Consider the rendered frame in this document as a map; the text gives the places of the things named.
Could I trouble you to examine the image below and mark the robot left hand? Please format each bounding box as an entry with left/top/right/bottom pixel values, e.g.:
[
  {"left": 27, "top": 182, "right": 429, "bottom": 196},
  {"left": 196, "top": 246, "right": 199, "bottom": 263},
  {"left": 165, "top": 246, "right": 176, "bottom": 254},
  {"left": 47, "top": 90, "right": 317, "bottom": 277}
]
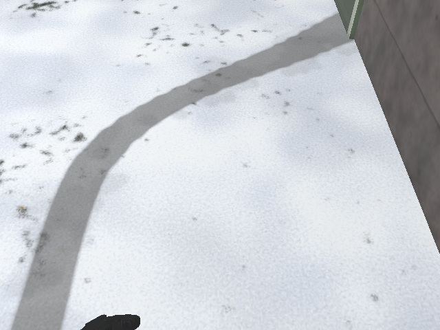
[{"left": 81, "top": 314, "right": 140, "bottom": 330}]

